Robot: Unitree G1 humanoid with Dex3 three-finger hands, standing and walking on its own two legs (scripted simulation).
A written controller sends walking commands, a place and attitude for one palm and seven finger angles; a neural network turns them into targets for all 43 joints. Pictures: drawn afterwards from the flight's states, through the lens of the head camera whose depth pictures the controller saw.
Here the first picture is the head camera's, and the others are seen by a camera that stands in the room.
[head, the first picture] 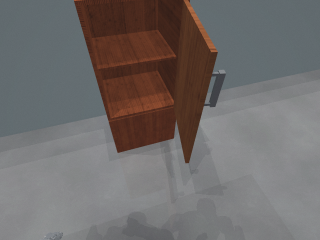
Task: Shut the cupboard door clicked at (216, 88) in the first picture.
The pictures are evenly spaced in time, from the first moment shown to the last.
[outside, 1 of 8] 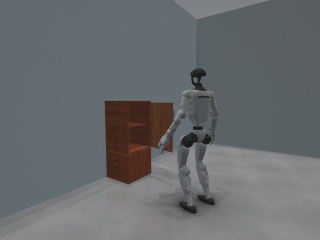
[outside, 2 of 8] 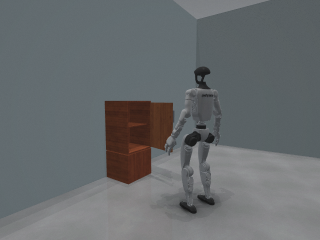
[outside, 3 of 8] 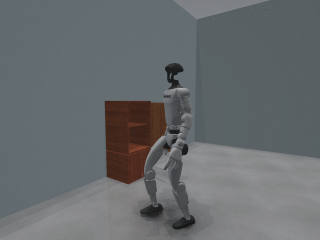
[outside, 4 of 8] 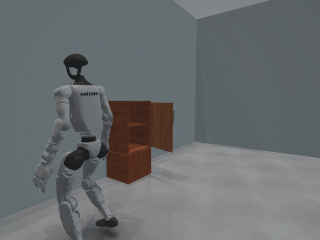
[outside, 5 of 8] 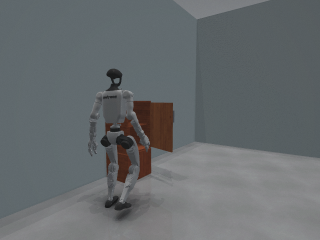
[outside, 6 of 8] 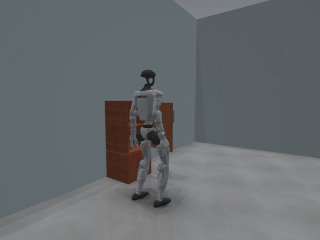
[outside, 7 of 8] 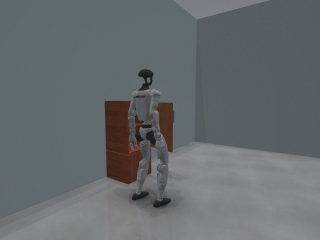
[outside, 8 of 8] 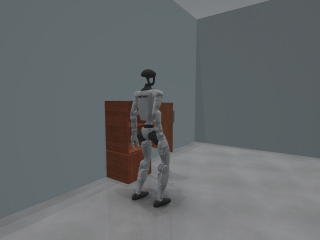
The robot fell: no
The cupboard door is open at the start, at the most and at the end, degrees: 78 78 78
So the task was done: no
